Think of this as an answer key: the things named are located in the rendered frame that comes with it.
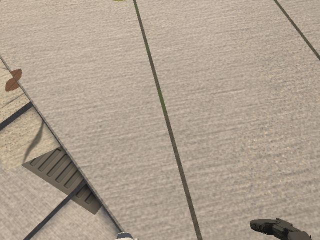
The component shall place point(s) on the robot right hand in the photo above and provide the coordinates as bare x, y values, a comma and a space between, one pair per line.
281, 229

